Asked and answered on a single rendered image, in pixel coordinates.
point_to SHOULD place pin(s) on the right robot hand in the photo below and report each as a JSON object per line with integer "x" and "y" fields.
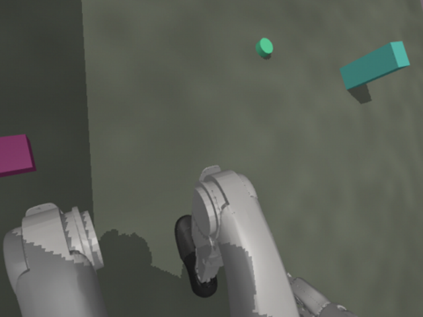
{"x": 306, "y": 295}

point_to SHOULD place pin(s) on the right robot arm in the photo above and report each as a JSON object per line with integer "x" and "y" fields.
{"x": 336, "y": 310}

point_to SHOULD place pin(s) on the right robot foot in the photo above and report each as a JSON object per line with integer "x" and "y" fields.
{"x": 187, "y": 251}

